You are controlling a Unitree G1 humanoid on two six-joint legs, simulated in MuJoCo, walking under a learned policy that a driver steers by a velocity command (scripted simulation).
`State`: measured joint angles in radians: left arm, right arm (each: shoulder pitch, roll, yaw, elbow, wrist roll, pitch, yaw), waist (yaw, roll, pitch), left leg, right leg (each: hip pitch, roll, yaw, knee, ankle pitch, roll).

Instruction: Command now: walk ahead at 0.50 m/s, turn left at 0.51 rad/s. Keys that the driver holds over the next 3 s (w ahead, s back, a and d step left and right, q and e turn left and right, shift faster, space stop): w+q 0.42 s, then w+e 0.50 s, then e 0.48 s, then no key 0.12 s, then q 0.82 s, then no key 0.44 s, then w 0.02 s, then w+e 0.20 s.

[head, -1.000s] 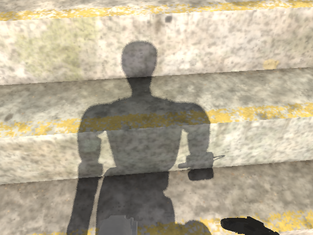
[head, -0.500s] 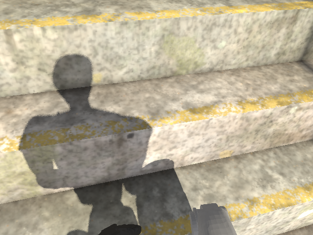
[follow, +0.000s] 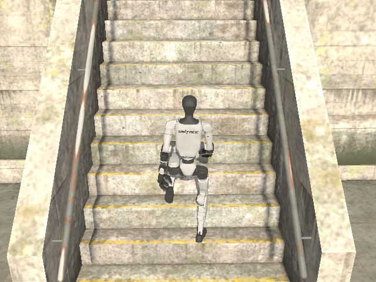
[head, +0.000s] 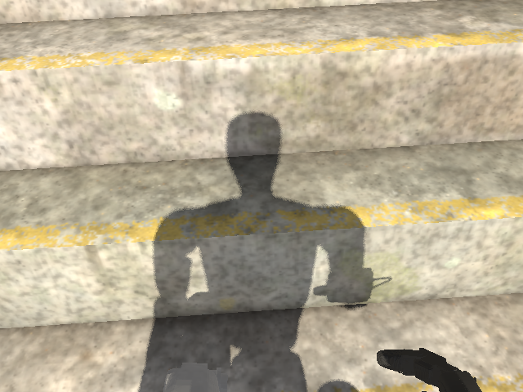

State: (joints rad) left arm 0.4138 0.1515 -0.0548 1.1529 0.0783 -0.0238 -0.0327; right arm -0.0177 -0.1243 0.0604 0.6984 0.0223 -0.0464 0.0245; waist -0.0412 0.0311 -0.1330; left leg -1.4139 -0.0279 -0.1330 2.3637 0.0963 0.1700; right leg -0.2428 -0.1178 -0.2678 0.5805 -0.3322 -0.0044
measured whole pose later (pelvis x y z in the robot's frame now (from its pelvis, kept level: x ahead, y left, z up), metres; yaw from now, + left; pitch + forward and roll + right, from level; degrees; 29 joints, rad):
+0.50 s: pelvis +0.20 +0.06 +0.20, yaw +15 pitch +3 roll -4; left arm -0.02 0.08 -0.10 0.66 0.01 -0.13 -0.03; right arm 0.43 -0.11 0.06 1.09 -0.06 -0.01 0.06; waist 0.03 -0.01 -0.15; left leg -0.40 -0.07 -0.03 0.73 -0.37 0.11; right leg -1.32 -0.02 0.09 2.31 0.14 -0.14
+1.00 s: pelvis +0.43 +0.08 +0.41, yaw +6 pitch +1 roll -1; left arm 0.42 0.15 -0.06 1.18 0.06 0.01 -0.05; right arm 0.05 -0.13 0.10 0.72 -0.02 -0.14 0.06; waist -0.06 0.00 -0.15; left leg -1.20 -0.03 -0.19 2.24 -0.06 0.18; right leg -0.34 0.13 0.00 0.74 -0.42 -0.10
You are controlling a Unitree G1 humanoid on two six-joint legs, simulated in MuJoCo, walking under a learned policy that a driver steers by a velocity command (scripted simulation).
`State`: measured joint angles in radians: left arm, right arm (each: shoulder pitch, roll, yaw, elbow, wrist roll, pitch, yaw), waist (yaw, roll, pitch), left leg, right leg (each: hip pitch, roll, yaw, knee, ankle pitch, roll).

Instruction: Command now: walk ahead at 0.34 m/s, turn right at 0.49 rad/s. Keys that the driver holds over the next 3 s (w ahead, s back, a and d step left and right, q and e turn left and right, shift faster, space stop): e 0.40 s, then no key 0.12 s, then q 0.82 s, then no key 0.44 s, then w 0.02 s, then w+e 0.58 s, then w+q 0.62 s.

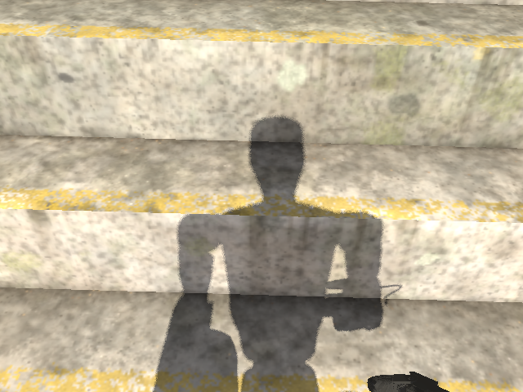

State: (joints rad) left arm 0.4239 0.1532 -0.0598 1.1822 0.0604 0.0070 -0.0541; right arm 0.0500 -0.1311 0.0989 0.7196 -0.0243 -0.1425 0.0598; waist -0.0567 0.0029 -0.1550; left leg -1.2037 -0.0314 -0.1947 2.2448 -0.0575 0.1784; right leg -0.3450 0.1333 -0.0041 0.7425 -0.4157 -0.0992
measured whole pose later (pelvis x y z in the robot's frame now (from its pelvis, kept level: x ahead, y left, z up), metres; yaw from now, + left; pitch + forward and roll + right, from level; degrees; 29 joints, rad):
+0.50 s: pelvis +0.14 +0.02 +0.17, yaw -17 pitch +1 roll +2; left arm 0.07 0.22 0.01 0.65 0.00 0.03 0.03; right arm 0.17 -0.22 -0.02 0.87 -0.04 0.02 -0.08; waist 0.02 -0.02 -0.06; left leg -0.59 0.19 0.19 1.04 -0.45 -0.02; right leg -0.94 -0.02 0.09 1.82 0.05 -0.01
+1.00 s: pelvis +0.20 -0.06 +0.23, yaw -7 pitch +2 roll -1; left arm 0.15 0.20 0.02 0.75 0.02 0.05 0.08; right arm 0.21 -0.16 -0.01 0.81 -0.03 0.05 -0.04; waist 0.01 0.02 -0.06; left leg -0.47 0.02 0.08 0.82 -0.31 0.04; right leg -0.35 -0.11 -0.22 0.63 -0.31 -0.01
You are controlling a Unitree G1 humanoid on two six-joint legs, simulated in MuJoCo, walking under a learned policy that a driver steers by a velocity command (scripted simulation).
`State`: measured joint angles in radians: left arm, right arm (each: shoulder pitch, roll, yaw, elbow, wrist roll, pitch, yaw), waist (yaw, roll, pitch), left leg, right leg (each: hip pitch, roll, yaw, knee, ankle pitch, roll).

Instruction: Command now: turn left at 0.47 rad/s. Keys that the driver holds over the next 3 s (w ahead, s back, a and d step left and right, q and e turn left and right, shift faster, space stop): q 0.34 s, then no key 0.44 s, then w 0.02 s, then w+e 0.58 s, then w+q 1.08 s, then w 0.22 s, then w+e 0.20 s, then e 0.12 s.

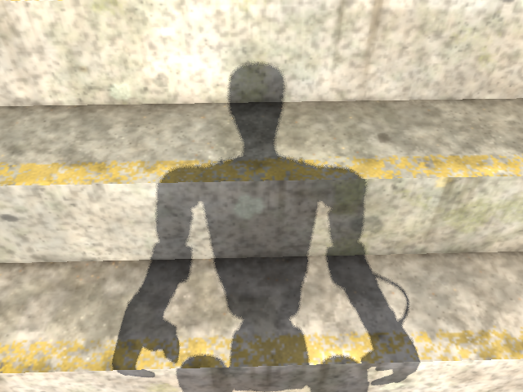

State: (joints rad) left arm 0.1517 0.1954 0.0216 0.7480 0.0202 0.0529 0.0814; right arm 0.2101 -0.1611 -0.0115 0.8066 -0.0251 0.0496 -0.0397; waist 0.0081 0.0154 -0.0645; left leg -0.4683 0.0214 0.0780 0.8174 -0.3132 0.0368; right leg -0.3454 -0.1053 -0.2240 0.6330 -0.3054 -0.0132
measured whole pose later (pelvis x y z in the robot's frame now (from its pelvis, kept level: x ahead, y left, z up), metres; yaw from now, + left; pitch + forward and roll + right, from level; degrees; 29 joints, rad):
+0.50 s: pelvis +0.02 -0.04 -0.01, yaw +15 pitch +3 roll -1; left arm 0.20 0.15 -0.03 0.65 0.06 0.03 0.07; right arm 0.09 -0.20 -0.01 0.59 -0.01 0.02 -0.03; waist 0.03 0.06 -0.06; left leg -0.56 -0.09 -0.16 1.07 -0.47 -0.04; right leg -0.39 0.06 -0.05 0.71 -0.37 -0.07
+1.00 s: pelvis +0.04 -0.04 +0.00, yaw +13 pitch +3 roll +1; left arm 0.30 0.20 0.01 0.78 -0.01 -0.01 0.02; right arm 0.30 -0.22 -0.02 0.77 -0.04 -0.02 -0.07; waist -0.02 -0.02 -0.09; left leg -0.36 0.02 0.09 0.59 -0.30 0.05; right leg -0.68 0.04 0.03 1.59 -0.38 -0.02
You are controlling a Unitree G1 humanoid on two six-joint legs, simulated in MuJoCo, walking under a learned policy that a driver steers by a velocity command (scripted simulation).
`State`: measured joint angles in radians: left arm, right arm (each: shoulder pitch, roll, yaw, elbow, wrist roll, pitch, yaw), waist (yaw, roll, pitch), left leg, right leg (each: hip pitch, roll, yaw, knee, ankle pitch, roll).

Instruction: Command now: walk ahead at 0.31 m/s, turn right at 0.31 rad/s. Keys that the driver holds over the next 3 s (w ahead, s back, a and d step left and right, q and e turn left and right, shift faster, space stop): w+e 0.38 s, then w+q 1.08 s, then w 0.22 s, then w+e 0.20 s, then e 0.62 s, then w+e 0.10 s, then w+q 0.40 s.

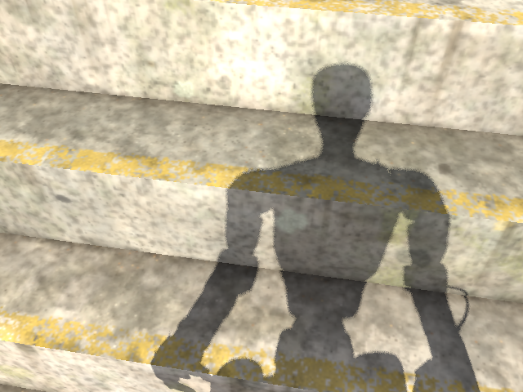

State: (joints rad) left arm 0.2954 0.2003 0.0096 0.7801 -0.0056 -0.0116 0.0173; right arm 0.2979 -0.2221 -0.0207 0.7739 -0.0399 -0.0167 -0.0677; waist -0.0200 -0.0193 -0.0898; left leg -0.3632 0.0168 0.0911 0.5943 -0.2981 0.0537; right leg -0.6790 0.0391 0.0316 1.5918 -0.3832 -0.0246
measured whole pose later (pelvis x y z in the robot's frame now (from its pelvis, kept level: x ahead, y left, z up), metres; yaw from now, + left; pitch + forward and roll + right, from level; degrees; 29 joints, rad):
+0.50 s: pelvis +0.11 -0.18 +0.14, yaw -14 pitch +3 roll +4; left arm 0.25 0.20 -0.03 0.86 0.04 0.01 -0.03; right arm 0.18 -0.26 -0.03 0.79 -0.02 -0.08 0.05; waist -0.05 0.02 -0.11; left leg -0.76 -0.01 -0.13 1.91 0.10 0.14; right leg -0.73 -0.02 -0.03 1.18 -0.50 -0.06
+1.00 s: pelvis +0.29 -0.26 +0.26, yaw -3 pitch +9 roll +7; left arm 0.57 0.11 -0.08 1.24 0.01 -0.05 0.05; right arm -0.18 -0.06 0.18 0.69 0.02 -0.04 0.07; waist 0.06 -0.03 -0.13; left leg -1.26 -0.01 0.28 1.62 -0.26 0.17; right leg -0.04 -0.07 -0.25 0.09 -0.12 -0.07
